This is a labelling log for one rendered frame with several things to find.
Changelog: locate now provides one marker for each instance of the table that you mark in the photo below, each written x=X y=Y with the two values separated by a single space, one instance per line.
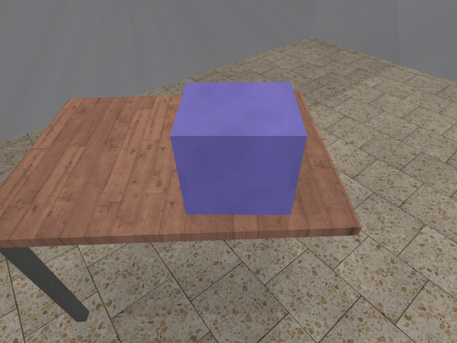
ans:
x=103 y=172

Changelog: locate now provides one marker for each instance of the carton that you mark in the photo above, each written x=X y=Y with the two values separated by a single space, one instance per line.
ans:
x=238 y=147

